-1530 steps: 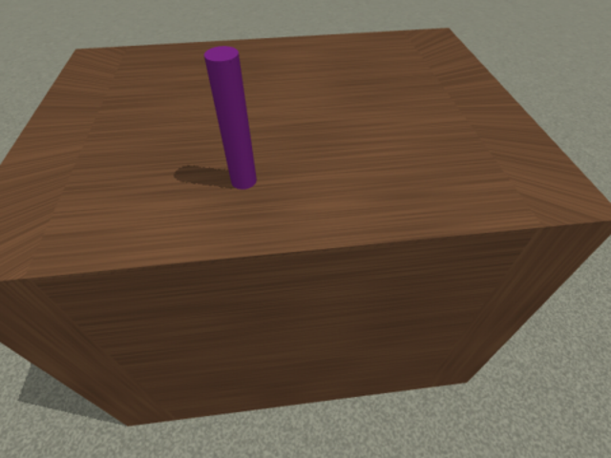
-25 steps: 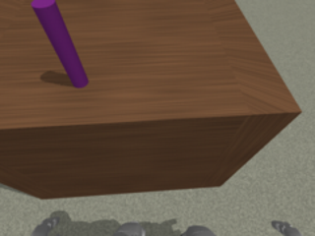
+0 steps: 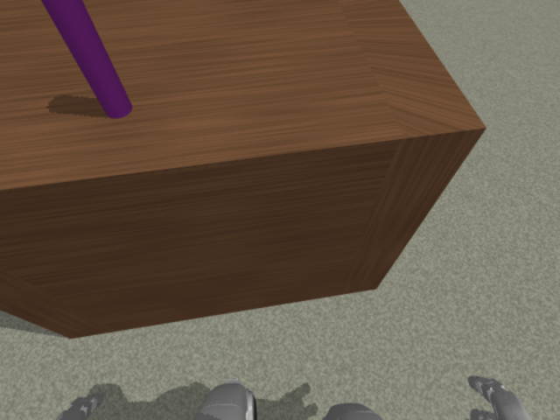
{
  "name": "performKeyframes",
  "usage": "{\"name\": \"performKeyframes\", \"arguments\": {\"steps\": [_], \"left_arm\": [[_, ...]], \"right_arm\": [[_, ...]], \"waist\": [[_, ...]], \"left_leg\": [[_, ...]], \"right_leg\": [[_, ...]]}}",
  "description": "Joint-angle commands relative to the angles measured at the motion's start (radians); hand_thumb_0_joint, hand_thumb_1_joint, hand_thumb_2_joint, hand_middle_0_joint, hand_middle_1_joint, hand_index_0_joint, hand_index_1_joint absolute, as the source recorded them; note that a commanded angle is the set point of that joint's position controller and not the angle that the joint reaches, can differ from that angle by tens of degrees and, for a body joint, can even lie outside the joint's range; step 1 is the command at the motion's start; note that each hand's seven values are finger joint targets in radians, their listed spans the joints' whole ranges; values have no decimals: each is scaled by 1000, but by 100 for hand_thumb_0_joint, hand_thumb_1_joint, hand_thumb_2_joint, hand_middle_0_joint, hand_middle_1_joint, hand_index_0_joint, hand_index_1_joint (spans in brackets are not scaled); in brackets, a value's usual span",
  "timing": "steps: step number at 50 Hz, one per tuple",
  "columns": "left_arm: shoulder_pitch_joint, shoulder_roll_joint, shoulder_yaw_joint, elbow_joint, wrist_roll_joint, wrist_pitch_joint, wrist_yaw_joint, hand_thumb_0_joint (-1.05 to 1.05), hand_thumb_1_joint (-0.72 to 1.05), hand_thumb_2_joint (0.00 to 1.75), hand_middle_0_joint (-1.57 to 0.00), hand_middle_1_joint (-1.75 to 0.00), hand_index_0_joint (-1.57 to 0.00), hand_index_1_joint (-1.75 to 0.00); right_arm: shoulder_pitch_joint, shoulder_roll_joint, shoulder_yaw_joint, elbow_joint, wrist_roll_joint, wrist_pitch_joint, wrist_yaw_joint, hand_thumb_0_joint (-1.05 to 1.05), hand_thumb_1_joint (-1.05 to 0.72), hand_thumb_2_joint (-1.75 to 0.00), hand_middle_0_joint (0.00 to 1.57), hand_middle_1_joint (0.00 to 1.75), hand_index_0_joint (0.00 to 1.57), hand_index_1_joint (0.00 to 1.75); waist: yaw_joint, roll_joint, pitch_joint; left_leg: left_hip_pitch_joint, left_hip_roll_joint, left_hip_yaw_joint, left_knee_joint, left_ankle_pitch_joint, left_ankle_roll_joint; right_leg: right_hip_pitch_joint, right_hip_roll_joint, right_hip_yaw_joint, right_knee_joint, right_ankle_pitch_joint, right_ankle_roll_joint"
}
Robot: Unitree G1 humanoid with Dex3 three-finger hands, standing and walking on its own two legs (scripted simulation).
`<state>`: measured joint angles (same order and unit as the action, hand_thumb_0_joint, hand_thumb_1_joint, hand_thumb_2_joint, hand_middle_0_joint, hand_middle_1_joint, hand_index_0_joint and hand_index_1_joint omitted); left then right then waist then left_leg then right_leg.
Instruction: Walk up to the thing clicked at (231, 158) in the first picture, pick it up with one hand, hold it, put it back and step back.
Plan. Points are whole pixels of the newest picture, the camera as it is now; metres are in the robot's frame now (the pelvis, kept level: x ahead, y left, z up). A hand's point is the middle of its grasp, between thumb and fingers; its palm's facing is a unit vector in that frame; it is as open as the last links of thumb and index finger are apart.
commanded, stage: step back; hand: left
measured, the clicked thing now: (87, 49) +0.60 +0.29 +0.16
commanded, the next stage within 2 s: none
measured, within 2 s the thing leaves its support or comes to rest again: neither
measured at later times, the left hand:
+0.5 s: hand out of the picture -0.04 +0.29 -0.14, palm faces +0.11 -0.92 -0.37, open 7.4 cm
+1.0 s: hand out of the picture -0.22 +0.25 -0.12, palm faces +0.05 -0.90 -0.43, open 7.4 cm
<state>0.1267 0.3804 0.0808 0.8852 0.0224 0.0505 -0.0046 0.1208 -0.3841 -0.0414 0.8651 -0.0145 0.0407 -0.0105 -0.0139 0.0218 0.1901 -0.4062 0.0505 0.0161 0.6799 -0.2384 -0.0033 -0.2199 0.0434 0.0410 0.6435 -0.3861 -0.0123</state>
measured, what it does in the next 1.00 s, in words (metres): walks backwards: left foot, then right foot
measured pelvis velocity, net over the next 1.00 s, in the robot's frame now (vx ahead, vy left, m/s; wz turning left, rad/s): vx -0.29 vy -0.03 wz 0.07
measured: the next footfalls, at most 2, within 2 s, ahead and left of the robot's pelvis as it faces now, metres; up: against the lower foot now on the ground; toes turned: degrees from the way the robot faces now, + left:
left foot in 0.38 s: -0.09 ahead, +0.12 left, +0.00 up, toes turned +4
right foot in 0.76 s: -0.22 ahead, -0.16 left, +0.00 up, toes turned +3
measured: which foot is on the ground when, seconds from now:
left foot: down 0.00-0.00, up 0.02-0.36, down 0.38-0.78, up 0.80-1.00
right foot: down 0.00-0.40, up 0.42-0.74, down 0.76-1.00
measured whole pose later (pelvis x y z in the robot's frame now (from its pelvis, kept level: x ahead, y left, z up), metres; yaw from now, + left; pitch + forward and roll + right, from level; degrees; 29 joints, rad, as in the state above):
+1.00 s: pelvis -0.29 -0.03 +0.01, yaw +4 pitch -2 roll +1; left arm 0.19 0.36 0.07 0.82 0.04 0.05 0.01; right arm 0.19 -0.42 -0.06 0.88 -0.01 0.06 -0.02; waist 0.01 0.03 0.15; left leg -0.42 -0.08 -0.10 1.03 -0.51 -0.02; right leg -0.32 -0.04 0.00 0.65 -0.30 0.01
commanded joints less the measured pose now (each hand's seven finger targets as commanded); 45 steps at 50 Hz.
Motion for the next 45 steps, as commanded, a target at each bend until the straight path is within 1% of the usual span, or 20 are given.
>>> {"name": "performKeyframes", "arguments": {"steps": [1, 3, 5, 11, 15, 18, 19, 20, 21, 23, 25, 29, 32, 36, 37, 38, 39, 40, 43, 45], "left_arm": [[28, 360, 88, -110, 14, -34, 12, 0, 90, 90, -20, -30, -20, -30], [-81, 256, 62, -138, 1, -39, 20, 0, 90, 90, -20, -30, -20, -30], [-97, 238, 61, -153, 9, -38, 24, 0, 90, 90, -20, -30, -20, -30], [67, 219, 57, -159, 9, -34, 42, 0, 90, 90, -20, -30, -20, -30], [12, 241, 57, -187, 3, -24, 38, 0, 90, 90, -20, -30, -20, -30], [-11, 238, 45, -200, -8, -11, 27, 0, 90, 90, -20, -30, -20, -30], [10, 198, 34, -208, -11, -8, 24, 0, 90, 90, -20, -30, -20, -30], [-52, 197, 41, -217, -18, -9, 34, 0, 90, 90, -20, -30, -20, -30], [-91, 220, 58, -202, 0, -6, 45, 0, 90, 90, -20, -30, -20, -30], [-15, 196, 55, -160, -21, -1, 41, 0, 90, 90, -20, -30, -20, -30], [76, 203, 58, -124, -22, -5, 37, 0, 90, 90, -20, -30, -20, -30], [55, 178, 52, -138, -6, -13, 27, 0, 90, 90, -20, -30, -20, -30], [78, 178, 48, -134, -7, -16, 23, 0, 90, 90, -20, -30, -20, -30], [203, 175, 48, -61, -1, -29, 14, 0, 90, 90, -20, -30, -20, -30], [221, 188, 53, -46, 8, -32, 16, 0, 90, 90, -20, -30, -20, -30], [210, 245, 68, -54, 22, -36, 15, 0, 90, 90, -20, -30, -20, -30], [160, 346, 94, -83, 19, -34, 11, 0, 90, 90, -20, -30, -20, -30], [90, 396, 98, -117, 25, -35, 14, 0, 90, 90, -20, -30, -20, -30], [-67, 264, 61, -152, 19, -41, 29, 0, 90, 90, -20, -30, -20, -30], [-36, 260, 63, -163, 25, -41, 32, 0, 90, 90, -20, -30, -20, -30]], "right_arm": [[-37, -208, -61, -77, 10, -9, -27, 0, -90, -90, 20, 30, 20, 30], [53, -215, -59, -39, 21, -6, -26, 0, -90, -90, 20, 30, 20, 30], [84, -208, -50, -31, 22, -17, -28, 0, -90, -90, 20, 30, 20, 30], [25, -194, -44, -67, 5, -23, -32, 0, -90, -90, 20, 30, 20, 30], [105, -196, -53, -43, 1, -25, -20, 0, -90, -90, 20, 30, 20, 30], [164, -204, -68, -21, -9, -35, -13, 0, -90, -90, 20, 30, 20, 30], [147, -271, -87, -37, -26, -39, -12, 0, -90, -90, 20, 30, 20, 30], [78, -381, -106, -58, -14, -34, -1, 0, -90, -90, 20, 30, 20, 30], [80, -382, -110, -61, -19, -38, -5, 0, -90, -90, 20, 30, 20, 30], [-16, -279, -76, -67, -19, -39, -16, 0, -90, -90, 20, 30, 20, 30], [-60, -248, -68, -83, -15, -39, -24, 0, -90, -90, 20, 30, 20, 30], [16, -226, -71, -81, -15, -35, -23, 0, -90, -90, 20, 30, 20, 30], [13, -256, -80, -95, -14, -29, -21, 0, -90, -90, 20, 30, 20, 30], [-30, -285, -84, -113, -6, -4, -10, 0, -90, -90, 20, 30, 20, 30], [-35, -265, -78, -112, 0, 1, -8, 0, -90, -90, 20, 30, 20, 30], [-36, -229, -67, -124, 6, 3, -6, 0, -90, -90, 20, 30, 20, 30], [-62, -169, -55, -146, 14, -3, -11, 0, -90, -90, 20, 30, 20, 30], [-87, -205, -69, -132, 3, 5, -25, 0, -90, -90, 20, 30, 20, 30], [22, -213, -69, -75, 18, -2, -21, 0, -90, -90, 20, 30, 20, 30], [46, -209, -61, -72, 12, -11, -23, 0, -90, -90, 20, 30, 20, 30]], "waist": [[64, -262, -145], [-15, -128, -122], [-22, -174, -155], [84, -192, -214], [47, -208, -262], [-7, -145, -277], [2, 24, -282], [-22, 242, -251], [-55, 176, -218], [24, 52, -189], [63, 113, -165], [0, 132, -199], [1, 172, -243], [42, 196, -307], [51, 160, -299], [45, 22, -251], [60, -244, -181], [93, -288, -126], [-16, -128, -122], [14, -186, -154]], "left_leg": [[-57, -135, -134, 409, -399, -3], [-63, -168, -226, 517, -286, 7], [-69, -172, -183, 513, -248, -2], [-133, -121, -127, 310, -321, -23], [33, -82, -51, 68, -267, -5], [215, -56, -46, -259, 62, 29], [295, 120, -290, -283, 200, 95], [190, 326, -507, -348, 334, 259], [95, 379, -590, -356, 347, 333], [155, 258, -346, -296, 422, 258], [165, 218, -247, -260, 415, 232], [315, 216, -228, -220, 469, 260], [330, 237, -239, -205, 427, 254], [230, 189, -201, -152, 287, 188], [144, 158, -187, -127, 192, 138], [-16, 74, -158, -39, 13, 81], [-162, -124, -84, 152, -268, 14], [-93, -117, -153, 396, -381, -11], [-65, -159, -194, 524, -242, -2], [-61, -150, -149, 512, -249, -15]], "right_leg": [[-124, -470, 529, -344, 336, -319], [-99, -329, 286, -278, 488, -224], [-28, -250, 159, -216, 573, -173], [234, -312, 202, -134, 762, -232], [162, -310, 182, -99, 700, -205], [19, -242, 129, 1, 491, -113], [-145, -139, 81, 127, 268, -49], [-215, 43, -27, 324, -202, -9], [-200, 48, 119, 520, -292, -1], [-260, 63, 178, 642, -189, -17], [-269, 52, 136, 650, -128, 0], [-267, 26, 91, 459, -146, 49], [-189, -16, 50, 257, -136, 44], [35, -22, -55, -145, 59, 0], [90, -27, -43, -214, 132, -18], [102, -127, 145, -242, 59, -56], [9, -334, 411, -336, 47, -170], [-217, -488, 539, -392, 76, -298], [-178, -294, 184, -238, 362, -187], [-91, -277, 146, -198, 434, -185]]}}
